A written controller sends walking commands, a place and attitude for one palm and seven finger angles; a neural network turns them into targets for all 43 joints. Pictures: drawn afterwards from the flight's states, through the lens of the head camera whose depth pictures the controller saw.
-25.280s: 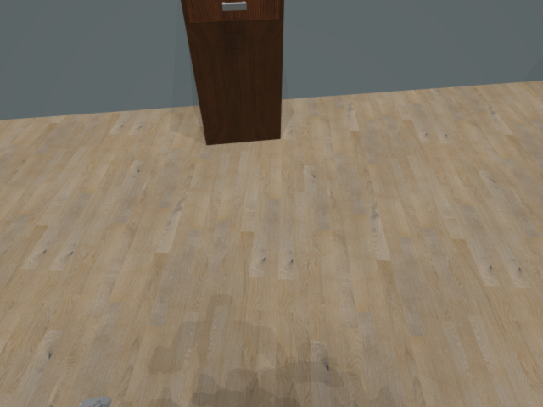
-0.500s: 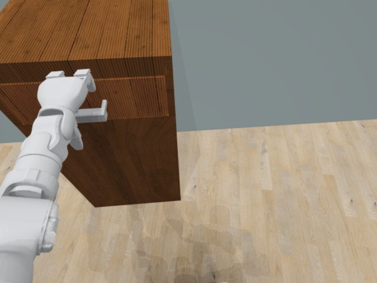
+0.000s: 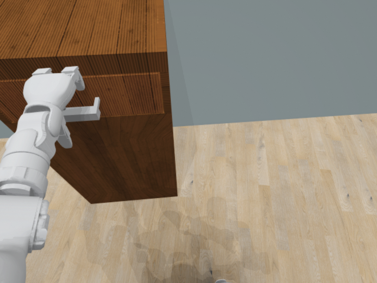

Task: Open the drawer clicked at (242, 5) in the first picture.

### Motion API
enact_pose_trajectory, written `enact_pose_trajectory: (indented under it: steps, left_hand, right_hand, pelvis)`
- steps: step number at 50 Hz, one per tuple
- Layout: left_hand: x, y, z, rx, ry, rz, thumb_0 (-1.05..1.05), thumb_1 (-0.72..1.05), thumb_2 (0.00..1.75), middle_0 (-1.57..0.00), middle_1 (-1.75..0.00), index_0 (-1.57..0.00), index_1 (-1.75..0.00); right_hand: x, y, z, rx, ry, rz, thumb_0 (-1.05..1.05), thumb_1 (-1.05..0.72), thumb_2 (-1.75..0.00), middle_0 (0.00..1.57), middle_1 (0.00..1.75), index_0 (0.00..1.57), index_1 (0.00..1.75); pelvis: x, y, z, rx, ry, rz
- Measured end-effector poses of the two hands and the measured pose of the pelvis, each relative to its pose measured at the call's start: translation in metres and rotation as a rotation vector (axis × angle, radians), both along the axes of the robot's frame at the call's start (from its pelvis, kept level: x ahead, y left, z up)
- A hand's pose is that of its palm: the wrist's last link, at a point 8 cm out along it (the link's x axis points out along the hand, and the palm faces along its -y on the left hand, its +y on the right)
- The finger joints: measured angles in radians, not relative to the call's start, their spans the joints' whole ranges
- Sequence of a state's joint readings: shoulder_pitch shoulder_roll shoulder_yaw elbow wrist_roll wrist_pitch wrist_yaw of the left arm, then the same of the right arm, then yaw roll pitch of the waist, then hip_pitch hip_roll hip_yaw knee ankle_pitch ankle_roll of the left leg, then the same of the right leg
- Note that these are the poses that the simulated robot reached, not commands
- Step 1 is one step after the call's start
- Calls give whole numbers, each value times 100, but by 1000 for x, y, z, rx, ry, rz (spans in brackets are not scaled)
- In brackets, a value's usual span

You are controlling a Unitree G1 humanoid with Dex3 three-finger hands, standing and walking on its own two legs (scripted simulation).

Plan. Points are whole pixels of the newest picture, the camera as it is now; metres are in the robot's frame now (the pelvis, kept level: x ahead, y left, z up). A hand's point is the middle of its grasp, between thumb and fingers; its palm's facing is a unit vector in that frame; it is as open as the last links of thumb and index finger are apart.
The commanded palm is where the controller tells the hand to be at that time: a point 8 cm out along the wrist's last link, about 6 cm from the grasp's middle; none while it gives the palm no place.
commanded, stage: re-aim the fingers above the handle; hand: left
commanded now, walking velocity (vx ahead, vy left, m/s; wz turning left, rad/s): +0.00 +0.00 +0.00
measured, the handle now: (77, 107) +0.53 +0.26 +0.03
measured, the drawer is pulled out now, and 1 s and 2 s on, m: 0.00 0.00 0.00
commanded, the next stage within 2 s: lower the fingers behind the handle in 0.26 s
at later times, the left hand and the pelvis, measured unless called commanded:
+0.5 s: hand (58, 117) +0.45 +0.27 +0.08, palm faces -0.04 +0.00 -1.00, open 13.8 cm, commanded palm +0.44 +0.26 +0.13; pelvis +0.00 +0.01 +0.00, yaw +1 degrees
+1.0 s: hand (72, 122) +0.47 +0.26 +0.04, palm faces -0.06 -0.01 -1.00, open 13.8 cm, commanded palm +0.45 +0.26 +0.10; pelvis -0.01 +0.00 -0.01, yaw +0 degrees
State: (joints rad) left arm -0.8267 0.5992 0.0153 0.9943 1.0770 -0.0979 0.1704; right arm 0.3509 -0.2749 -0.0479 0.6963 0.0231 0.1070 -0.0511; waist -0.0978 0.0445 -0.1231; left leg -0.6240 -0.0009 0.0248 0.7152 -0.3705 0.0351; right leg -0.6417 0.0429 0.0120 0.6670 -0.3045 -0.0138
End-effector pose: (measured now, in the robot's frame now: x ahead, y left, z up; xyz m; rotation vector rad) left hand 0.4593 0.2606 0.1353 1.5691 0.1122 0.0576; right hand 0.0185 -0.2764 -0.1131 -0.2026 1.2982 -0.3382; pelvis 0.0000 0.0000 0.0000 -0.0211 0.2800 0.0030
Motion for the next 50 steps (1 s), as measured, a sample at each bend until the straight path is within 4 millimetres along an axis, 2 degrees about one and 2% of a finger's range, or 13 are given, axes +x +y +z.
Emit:
enact_pose_trajectory:
  steps: [20,27,33,45,50]
  left_hand:
    - [-21,3,7,-11,-26,-18,0,-49,31,-32,-120,-32,-120]
    - [-26,2,-5,5,22,-7,0,-49,30,-32,-120,-32,-120]
    - [-22,-3,-14,-3,14,-37,0,-49,30,-32,-120,-32,-120]
    - [-8,-1,-33,1,27,-4,0,-49,31,-32,-120,-32,-120]
    - [-7,-5,-39,-10,27,-20,0,-49,31,-32,-120,-32,-120]
  right_hand:
    - [30,13,0,35,-60,39,0,-91,-90,20,30,20,30]
    - [33,12,1,25,-81,56,0,-91,-90,20,30,20,30]
    - [22,9,0,6,-70,53,0,-91,-90,20,30,20,30]
    - [-25,7,-7,0,44,-7,0,-91,-90,20,30,20,30]
    - [-37,8,-8,2,78,-26,0,-91,-90,20,30,20,30]
  pelvis:
    - [2,5,3,-1,-37,9]
    - [-4,5,2,0,-43,16]
    - [-9,4,-2,0,-23,14]
    - [-10,4,-8,-4,24,-1]
    - [-9,5,-9,-5,31,-7]
